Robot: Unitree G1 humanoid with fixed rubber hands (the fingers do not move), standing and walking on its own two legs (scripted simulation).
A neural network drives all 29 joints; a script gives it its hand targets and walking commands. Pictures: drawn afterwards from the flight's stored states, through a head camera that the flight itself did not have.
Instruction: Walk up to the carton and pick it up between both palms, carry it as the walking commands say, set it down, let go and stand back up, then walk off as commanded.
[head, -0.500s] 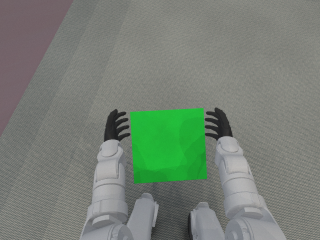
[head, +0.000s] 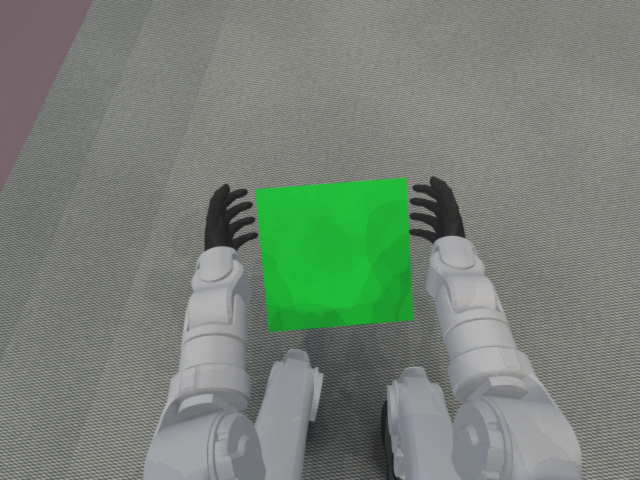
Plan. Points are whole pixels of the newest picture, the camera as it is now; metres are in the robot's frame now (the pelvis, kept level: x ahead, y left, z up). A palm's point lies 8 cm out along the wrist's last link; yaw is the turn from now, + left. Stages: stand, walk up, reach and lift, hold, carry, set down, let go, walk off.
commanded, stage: set down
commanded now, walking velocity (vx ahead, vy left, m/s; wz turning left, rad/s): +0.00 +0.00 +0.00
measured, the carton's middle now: (333, 249) +0.44 +0.06 -0.18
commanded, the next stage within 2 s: none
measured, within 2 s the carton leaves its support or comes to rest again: neither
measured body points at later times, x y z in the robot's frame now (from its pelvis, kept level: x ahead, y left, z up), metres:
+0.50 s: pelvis -0.02 +0.00 -0.07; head +0.24 +0.01 +0.30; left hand +0.41 +0.21 -0.17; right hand +0.47 -0.08 -0.17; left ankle +0.09 +0.14 -0.54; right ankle +0.07 -0.12 -0.54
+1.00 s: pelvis -0.03 +0.00 -0.14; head +0.27 +0.01 +0.19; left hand +0.43 +0.21 -0.26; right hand +0.49 -0.07 -0.26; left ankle +0.09 +0.14 -0.54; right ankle +0.07 -0.12 -0.54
